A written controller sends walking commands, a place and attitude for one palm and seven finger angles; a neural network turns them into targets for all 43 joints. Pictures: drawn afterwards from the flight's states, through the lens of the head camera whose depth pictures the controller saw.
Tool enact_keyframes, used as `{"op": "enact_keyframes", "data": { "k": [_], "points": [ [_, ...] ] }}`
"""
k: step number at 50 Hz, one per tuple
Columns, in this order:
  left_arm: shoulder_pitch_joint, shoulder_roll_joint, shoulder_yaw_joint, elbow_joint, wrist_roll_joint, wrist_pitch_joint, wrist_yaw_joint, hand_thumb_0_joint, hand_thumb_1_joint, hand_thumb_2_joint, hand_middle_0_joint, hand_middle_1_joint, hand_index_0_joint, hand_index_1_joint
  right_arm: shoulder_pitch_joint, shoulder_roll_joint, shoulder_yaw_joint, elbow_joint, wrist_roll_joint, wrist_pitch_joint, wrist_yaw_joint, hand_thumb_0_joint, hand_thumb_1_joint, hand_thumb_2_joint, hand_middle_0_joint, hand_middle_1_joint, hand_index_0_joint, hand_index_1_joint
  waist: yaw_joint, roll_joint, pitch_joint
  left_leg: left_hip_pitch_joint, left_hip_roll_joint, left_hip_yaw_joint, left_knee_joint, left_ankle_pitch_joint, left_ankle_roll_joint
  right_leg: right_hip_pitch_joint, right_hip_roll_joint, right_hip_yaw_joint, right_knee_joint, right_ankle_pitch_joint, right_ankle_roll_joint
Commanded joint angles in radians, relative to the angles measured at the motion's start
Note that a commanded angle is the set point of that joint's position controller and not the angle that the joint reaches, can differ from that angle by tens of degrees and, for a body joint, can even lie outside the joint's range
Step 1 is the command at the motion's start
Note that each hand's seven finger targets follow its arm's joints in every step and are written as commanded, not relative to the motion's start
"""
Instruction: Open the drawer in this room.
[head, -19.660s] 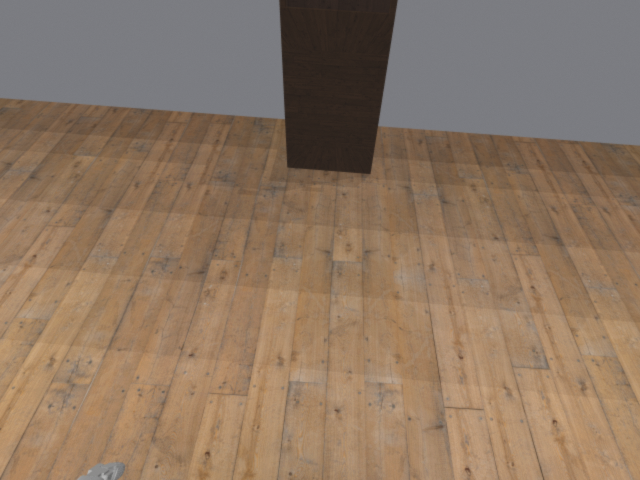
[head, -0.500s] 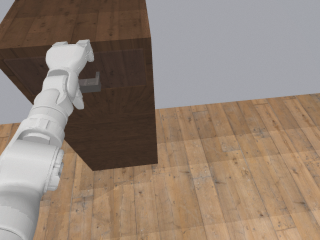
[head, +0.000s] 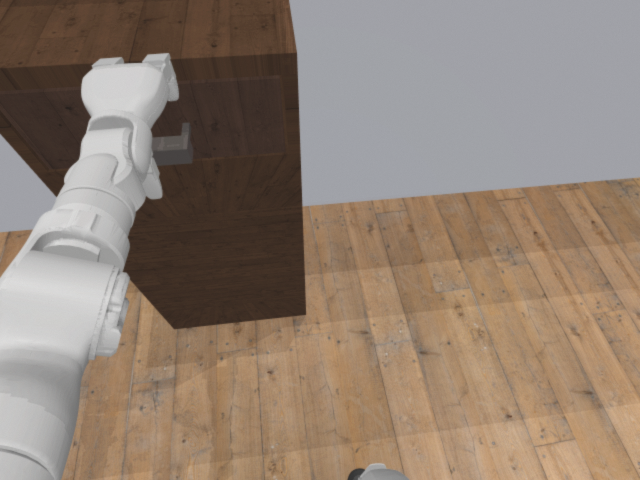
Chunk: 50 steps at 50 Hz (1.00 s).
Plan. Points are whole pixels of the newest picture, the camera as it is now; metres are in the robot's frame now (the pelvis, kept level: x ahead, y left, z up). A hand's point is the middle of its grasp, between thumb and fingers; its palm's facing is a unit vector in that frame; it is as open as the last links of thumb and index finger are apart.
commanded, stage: lower the fingers behind the handle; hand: left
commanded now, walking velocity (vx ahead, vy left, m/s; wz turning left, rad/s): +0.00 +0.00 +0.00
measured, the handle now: (153, 141) +0.58 +0.20 +0.06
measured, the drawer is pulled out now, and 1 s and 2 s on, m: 0.00 0.00 0.00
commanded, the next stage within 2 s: lift the fingers back up to retry in 1.08 s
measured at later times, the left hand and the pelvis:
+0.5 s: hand (146, 130) +0.53 +0.18 +0.12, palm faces +0.04 +0.01 -1.00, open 13.6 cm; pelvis -0.04 +0.01 -0.02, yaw -3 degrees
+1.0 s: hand (145, 131) +0.54 +0.18 +0.12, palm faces +0.06 +0.02 -1.00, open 13.6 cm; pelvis -0.04 +0.02 -0.02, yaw -3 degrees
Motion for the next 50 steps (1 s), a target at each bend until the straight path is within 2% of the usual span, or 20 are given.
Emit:
{"op": "enact_keyframes", "data": {
  "k": [1, 2, 3, 4, 7, 9, 11, 13, 14, 15, 21, 23, 29, 32, 35, 37, 41, 42, 43, 50],
  "points": [
    [-0.389, 0.305, 0.042, -0.033, 0.022, 0.046, -0.026, 0.000, -0.500, 0.300, -0.300, -1.200, -0.300, -1.200, 0.149, -0.165, -0.048, -0.060, 0.006, -0.016, -0.018, 0.000, -0.900, -0.900, 0.200, 0.300, 0.200, 0.300, -0.047, -0.065, -0.249, 0.041, -0.058, -0.010, -0.057, -0.004, 0.042, 0.146, 0.043, 0.046, -0.094, 0.019, 0.003],
    [-0.387, 0.292, 0.039, -0.030, 0.016, 0.044, -0.030, 0.000, -0.500, 0.300, -0.300, -1.200, -0.300, -1.200, 0.153, -0.166, -0.049, -0.062, 0.006, -0.018, -0.018, 0.000, -0.900, -0.900, 0.200, 0.300, 0.200, 0.300, -0.051, -0.089, -0.254, 0.040, -0.060, -0.008, -0.052, -0.002, 0.046, 0.151, 0.045, 0.049, -0.099, 0.022, 0.002],
    [-0.395, 0.307, 0.037, -0.020, 0.021, 0.042, -0.032, 0.000, -0.500, 0.300, -0.300, -1.200, -0.300, -1.200, 0.159, -0.169, -0.046, -0.064, 0.007, -0.023, -0.021, 0.000, -0.900, -0.900, 0.200, 0.300, 0.200, 0.300, -0.060, -0.078, -0.242, 0.025, -0.056, -0.009, -0.050, -0.027, 0.045, 0.132, 0.042, 0.051, -0.097, 0.000, 0.006],
    [-0.381, 0.326, 0.049, -0.012, 0.023, 0.039, -0.033, 0.000, -0.500, 0.300, -0.300, -1.200, -0.300, -1.200, 0.161, -0.171, -0.045, -0.066, 0.009, -0.024, -0.022, 0.000, -0.900, -0.900, 0.200, 0.300, 0.200, 0.300, -0.051, -0.078, -0.249, 0.007, -0.058, -0.009, -0.046, -0.049, 0.044, 0.128, 0.043, 0.051, -0.091, -0.024, 0.005],
    [-0.397, 0.294, 0.021, -0.002, 0.019, 0.034, -0.039, 0.000, -0.500, 0.300, -0.300, -1.200, -0.300, -1.200, 0.169, -0.174, -0.046, -0.069, 0.012, -0.033, -0.024, 0.000, -0.900, -0.900, 0.200, 0.300, 0.200, 0.300, -0.068, -0.080, -0.231, -0.006, -0.055, -0.010, -0.039, -0.085, 0.046, 0.090, 0.045, 0.052, -0.090, -0.060, 0.004],
    [-0.375, 0.349, 0.050, 0.022, 0.025, 0.033, -0.038, 0.000, -0.500, 0.300, -0.300, -1.200, -0.300, -1.200, 0.181, -0.180, -0.041, -0.076, 0.011, -0.036, -0.026, 0.000, -0.900, -0.900, 0.200, 0.300, 0.200, 0.300, -0.059, -0.087, -0.255, -0.041, -0.056, -0.013, -0.030, -0.109, 0.046, 0.100, 0.043, 0.057, -0.079, -0.083, 0.006],
    [-0.386, 0.333, 0.031, 0.020, 0.023, 0.030, -0.041, 0.000, -0.500, 0.300, -0.300, -1.200, -0.300, -1.200, 0.183, -0.179, -0.041, -0.083, 0.013, -0.041, -0.029, 0.000, -0.900, -0.900, 0.200, 0.300, 0.200, 0.300, -0.065, -0.080, -0.253, -0.054, -0.055, -0.012, -0.024, -0.128, 0.045, 0.085, 0.042, 0.059, -0.075, -0.102, 0.007],
    [-0.380, 0.361, 0.049, 0.020, 0.024, 0.025, -0.041, 0.000, -0.500, 0.300, -0.300, -1.200, -0.300, -1.200, 0.193, -0.183, -0.039, -0.085, 0.012, -0.041, -0.028, 0.000, -0.900, -0.900, 0.200, 0.300, 0.200, 0.300, -0.058, -0.070, -0.279, -0.066, -0.056, -0.013, -0.015, -0.125, 0.046, 0.092, 0.042, 0.063, -0.066, -0.099, 0.006],
    [-0.354, 0.348, 0.039, 0.037, 0.023, 0.030, -0.043, 0.000, -0.500, 0.300, -0.300, -1.200, -0.300, -1.200, 0.189, -0.183, -0.039, -0.090, 0.015, -0.040, -0.028, 0.000, -0.900, -0.900, 0.200, 0.300, 0.200, 0.300, -0.057, -0.071, -0.270, -0.073, -0.058, -0.012, -0.015, -0.142, 0.045, 0.078, 0.045, 0.058, -0.065, -0.118, 0.005],
    [-0.374, 0.333, 0.025, 0.031, 0.021, 0.029, -0.042, 0.000, -0.500, 0.300, -0.300, -1.200, -0.300, -1.200, 0.186, -0.185, -0.039, -0.089, 0.016, -0.044, -0.029, 0.000, -0.900, -0.900, 0.200, 0.300, 0.200, 0.300, -0.070, -0.084, -0.247, -0.075, -0.054, -0.016, -0.017, -0.159, 0.045, 0.055, 0.045, 0.054, -0.067, -0.136, 0.007],
    [-0.376, 0.343, 0.017, 0.043, 0.018, 0.036, -0.051, 0.000, -0.500, 0.300, -0.300, -1.200, -0.300, -1.200, 0.183, -0.195, -0.033, -0.096, 0.022, -0.050, -0.036, 0.000, -0.900, -0.900, 0.200, 0.300, 0.200, 0.300, -0.074, -0.085, -0.234, -0.102, -0.056, -0.026, -0.013, -0.202, 0.049, 0.011, 0.051, 0.049, -0.049, -0.183, 0.006],
    [-0.372, 0.343, 0.021, 0.046, 0.019, 0.036, -0.053, 0.000, -0.500, 0.300, -0.300, -1.200, -0.300, -1.200, 0.193, -0.195, -0.034, -0.093, 0.019, -0.050, -0.034, 0.000, -0.900, -0.900, 0.200, 0.300, 0.200, 0.300, -0.072, -0.061, -0.238, -0.098, -0.055, -0.033, -0.007, -0.197, 0.048, -0.007, 0.052, 0.045, -0.036, -0.169, 0.002],
    [-0.352, 0.316, 0.007, 0.036, 0.009, 0.052, -0.058, 0.000, -0.500, 0.300, -0.300, -1.200, -0.300, -1.200, 0.183, -0.196, -0.033, -0.101, 0.021, -0.052, -0.037, 0.000, -0.900, -0.900, 0.200, 0.300, 0.200, 0.300, -0.077, -0.082, -0.242, -0.100, -0.054, -0.037, 0.002, -0.201, 0.052, -0.029, 0.054, 0.039, -0.025, -0.174, 0.002],
    [-0.356, 0.341, 0.018, 0.028, 0.004, 0.059, -0.066, 0.000, -0.500, 0.300, -0.300, -1.200, -0.300, -1.200, 0.170, -0.201, -0.029, -0.106, 0.024, -0.045, -0.041, 0.000, -0.900, -0.900, 0.200, 0.300, 0.200, 0.300, -0.075, -0.103, -0.251, -0.111, -0.057, -0.035, 0.008, -0.205, 0.052, -0.019, 0.054, 0.042, -0.025, -0.184, 0.002],
    [-0.336, 0.339, 0.014, 0.025, 0.005, 0.063, -0.071, 0.000, -0.500, 0.300, -0.300, -1.200, -0.300, -1.200, 0.162, -0.196, -0.025, -0.113, 0.025, -0.040, -0.045, 0.000, -0.900, -0.900, 0.200, 0.300, 0.200, 0.300, -0.066, -0.085, -0.252, -0.114, -0.057, -0.035, 0.011, -0.200, 0.050, -0.018, 0.051, 0.039, -0.016, -0.180, 0.002],
    [-0.341, 0.327, 0.010, 0.013, -0.002, 0.065, -0.075, 0.000, -0.500, 0.300, -0.300, -1.200, -0.300, -1.200, 0.161, -0.194, -0.026, -0.116, 0.026, -0.037, -0.046, 0.000, -0.900, -0.900, 0.200, 0.300, 0.200, 0.300, -0.068, -0.101, -0.254, -0.104, -0.056, -0.038, 0.011, -0.190, 0.051, -0.018, 0.054, 0.037, -0.017, -0.168, 0.000],
    [-0.343, 0.292, -0.015, 0.005, -0.003, 0.073, -0.075, 0.000, -0.500, 0.300, -0.300, -1.200, -0.300, -1.200, 0.148, -0.192, -0.025, -0.119, 0.029, -0.034, -0.048, 0.000, -0.900, -0.900, 0.200, 0.300, 0.200, 0.300, -0.075, -0.073, -0.228, -0.083, -0.053, -0.045, 0.000, -0.208, 0.048, -0.060, 0.054, 0.027, -0.013, -0.179, 0.000],
    [-0.350, 0.293, -0.008, -0.002, -0.010, 0.074, -0.075, 0.000, -0.500, 0.300, -0.300, -1.200, -0.300, -1.200, 0.149, -0.192, -0.027, -0.115, 0.027, -0.034, -0.048, 0.000, -0.900, -0.900, 0.200, 0.300, 0.200, 0.300, -0.076, -0.090, -0.236, -0.077, -0.051, -0.045, 0.004, -0.194, 0.050, -0.052, 0.054, 0.028, -0.016, -0.164, -0.001],
    [-0.341, 0.304, -0.007, 0.008, -0.005, 0.078, -0.075, 0.000, -0.500, 0.300, -0.300, -1.200, -0.300, -1.200, 0.149, -0.192, -0.023, -0.115, 0.027, -0.033, -0.050, 0.000, -0.900, -0.900, 0.200, 0.300, 0.200, 0.300, -0.073, -0.070, -0.237, -0.079, -0.053, -0.043, 0.003, -0.194, 0.049, -0.051, 0.052, 0.029, -0.013, -0.165, -0.001],
    [-0.347, 0.290, -0.021, -0.003, -0.009, 0.094, -0.084, 0.000, -0.500, 0.300, -0.300, -1.200, -0.300, -1.200, 0.138, -0.187, -0.019, -0.116, 0.028, -0.021, -0.054, 0.000, -0.900, -0.900, 0.200, 0.300, 0.200, 0.300, -0.076, -0.073, -0.230, -0.074, -0.053, -0.041, 0.005, -0.182, 0.047, -0.048, 0.052, 0.028, -0.016, -0.157, -0.001]
  ]
}}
